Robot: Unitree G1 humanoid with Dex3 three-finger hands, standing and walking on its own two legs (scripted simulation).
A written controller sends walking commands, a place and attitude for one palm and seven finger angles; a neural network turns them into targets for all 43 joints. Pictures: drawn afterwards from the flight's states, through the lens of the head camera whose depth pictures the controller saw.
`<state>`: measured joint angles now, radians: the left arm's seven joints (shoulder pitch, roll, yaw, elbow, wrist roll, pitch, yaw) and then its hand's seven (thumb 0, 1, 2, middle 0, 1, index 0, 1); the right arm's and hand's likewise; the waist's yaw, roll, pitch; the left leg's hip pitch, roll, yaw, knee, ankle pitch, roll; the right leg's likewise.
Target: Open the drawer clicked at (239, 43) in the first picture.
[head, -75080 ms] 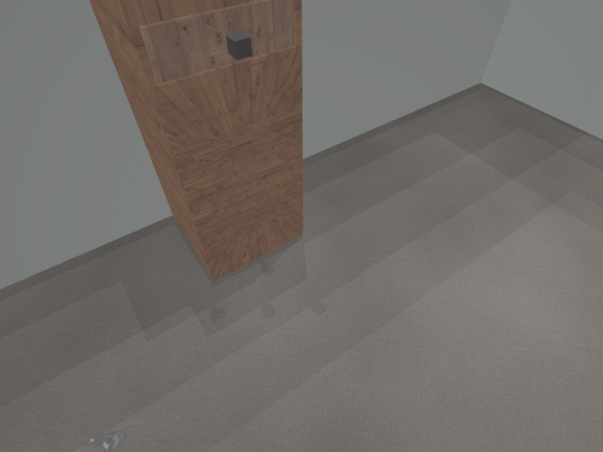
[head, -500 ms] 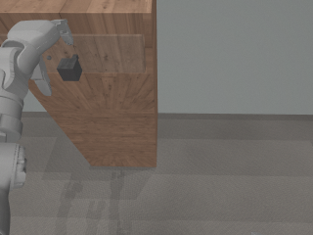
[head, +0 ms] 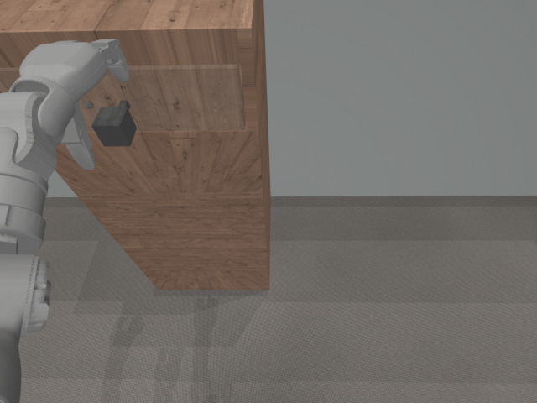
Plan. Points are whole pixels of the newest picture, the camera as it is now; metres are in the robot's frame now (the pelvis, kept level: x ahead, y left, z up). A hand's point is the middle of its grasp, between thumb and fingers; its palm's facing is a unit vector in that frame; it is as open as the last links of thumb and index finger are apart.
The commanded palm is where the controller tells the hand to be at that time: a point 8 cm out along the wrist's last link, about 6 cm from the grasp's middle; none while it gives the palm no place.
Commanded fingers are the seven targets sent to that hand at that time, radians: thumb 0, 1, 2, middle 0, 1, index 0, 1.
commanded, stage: re-aim the fingers above the handle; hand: left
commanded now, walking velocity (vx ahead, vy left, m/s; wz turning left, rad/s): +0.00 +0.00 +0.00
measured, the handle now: (119, 118) +0.52 +0.25 +0.12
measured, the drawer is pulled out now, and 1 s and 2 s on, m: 0.00 0.00 0.00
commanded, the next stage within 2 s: lower the fingers behind the handle in 1.60 s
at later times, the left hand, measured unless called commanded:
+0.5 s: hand (80, 113) +0.46 +0.26 +0.19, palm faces -0.03 -0.02 -1.00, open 13.9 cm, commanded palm +0.45 +0.27 +0.25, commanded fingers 0.00 -0.50 0.30 -0.30 -1.20 -0.30 -1.20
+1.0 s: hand (81, 102) +0.47 +0.25 +0.20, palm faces +0.03 -0.04 -1.00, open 13.8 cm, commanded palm +0.44 +0.28 +0.25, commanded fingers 0.00 -0.50 0.30 -0.30 -1.20 -0.30 -1.20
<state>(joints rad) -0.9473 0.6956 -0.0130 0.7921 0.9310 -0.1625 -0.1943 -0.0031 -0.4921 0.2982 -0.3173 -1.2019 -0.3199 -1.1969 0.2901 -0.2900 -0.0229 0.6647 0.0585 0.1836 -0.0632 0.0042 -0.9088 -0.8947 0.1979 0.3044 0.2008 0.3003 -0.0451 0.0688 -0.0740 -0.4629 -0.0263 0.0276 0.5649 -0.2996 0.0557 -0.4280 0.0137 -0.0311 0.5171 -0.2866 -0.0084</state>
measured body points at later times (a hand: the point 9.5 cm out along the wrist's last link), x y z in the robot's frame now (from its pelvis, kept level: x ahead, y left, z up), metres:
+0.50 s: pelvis -0.01 -0.01 +0.00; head +0.05 -0.02 +0.45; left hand +0.45 +0.25 +0.24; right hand +0.09 -0.28 -0.13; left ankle -0.02 +0.08 -0.73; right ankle -0.03 -0.12 -0.73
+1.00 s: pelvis -0.01 +0.00 +0.00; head +0.06 -0.02 +0.45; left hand +0.46 +0.25 +0.25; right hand +0.06 -0.28 -0.13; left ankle -0.02 +0.08 -0.73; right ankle -0.03 -0.12 -0.73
